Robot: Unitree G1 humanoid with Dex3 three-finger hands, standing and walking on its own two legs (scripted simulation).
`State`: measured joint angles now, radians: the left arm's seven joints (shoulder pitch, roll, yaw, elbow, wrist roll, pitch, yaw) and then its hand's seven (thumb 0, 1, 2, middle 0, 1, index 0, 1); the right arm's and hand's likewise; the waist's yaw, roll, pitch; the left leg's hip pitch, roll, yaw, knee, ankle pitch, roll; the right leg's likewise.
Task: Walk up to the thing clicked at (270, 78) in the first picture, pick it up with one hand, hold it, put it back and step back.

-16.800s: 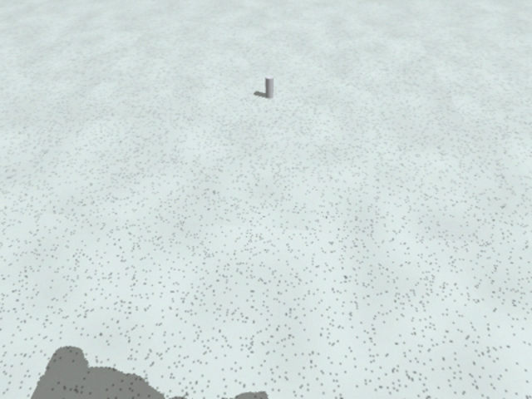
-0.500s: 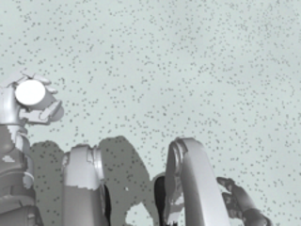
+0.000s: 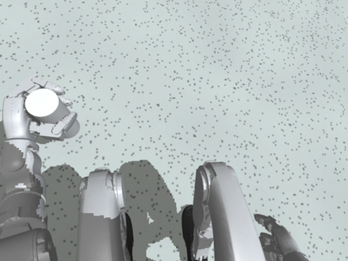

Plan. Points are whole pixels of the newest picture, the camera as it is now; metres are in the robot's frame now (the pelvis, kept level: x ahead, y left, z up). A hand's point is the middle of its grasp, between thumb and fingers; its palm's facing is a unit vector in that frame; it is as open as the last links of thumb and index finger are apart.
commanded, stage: lift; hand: left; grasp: from the side
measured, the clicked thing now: (57, 117) +0.43 +0.25 -0.06
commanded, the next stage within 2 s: none
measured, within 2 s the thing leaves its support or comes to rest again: neither
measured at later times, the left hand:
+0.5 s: hand (42, 103) +0.42 +0.24 +0.03, palm faces +0.06 -1.00 -0.04, open 7.9 cm
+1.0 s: hand out of the picture +0.39 +0.22 +0.19, palm faces +0.08 -1.00 -0.03, open 7.9 cm
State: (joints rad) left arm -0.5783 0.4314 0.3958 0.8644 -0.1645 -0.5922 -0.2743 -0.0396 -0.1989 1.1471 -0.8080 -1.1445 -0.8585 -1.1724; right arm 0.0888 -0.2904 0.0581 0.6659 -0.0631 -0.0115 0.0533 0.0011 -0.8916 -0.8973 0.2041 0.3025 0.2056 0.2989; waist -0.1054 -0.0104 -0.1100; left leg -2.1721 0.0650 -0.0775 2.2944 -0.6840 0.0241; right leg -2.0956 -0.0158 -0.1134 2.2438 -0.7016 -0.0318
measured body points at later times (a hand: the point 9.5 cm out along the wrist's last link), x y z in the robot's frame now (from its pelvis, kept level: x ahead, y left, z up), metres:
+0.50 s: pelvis +0.00 +0.00 +0.04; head +0.19 +0.04 +0.45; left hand +0.41 +0.29 +0.03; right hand +0.15 -0.26 -0.08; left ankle +0.09 +0.12 -0.33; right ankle +0.09 -0.11 -0.33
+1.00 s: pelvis +0.02 +0.00 +0.17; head +0.17 +0.03 +0.59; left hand +0.38 +0.28 +0.20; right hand +0.20 -0.25 +0.05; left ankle +0.09 +0.12 -0.33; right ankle +0.09 -0.11 -0.33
